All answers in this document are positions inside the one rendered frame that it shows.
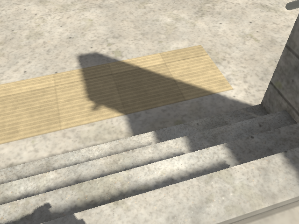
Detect stairs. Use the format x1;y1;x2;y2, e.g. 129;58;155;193
0;104;299;224

